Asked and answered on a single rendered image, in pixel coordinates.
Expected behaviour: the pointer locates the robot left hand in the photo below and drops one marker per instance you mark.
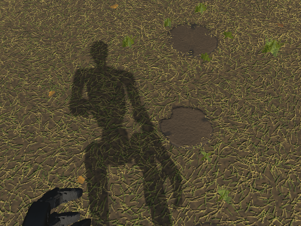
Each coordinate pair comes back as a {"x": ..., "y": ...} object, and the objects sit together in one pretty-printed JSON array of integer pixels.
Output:
[{"x": 39, "y": 212}]

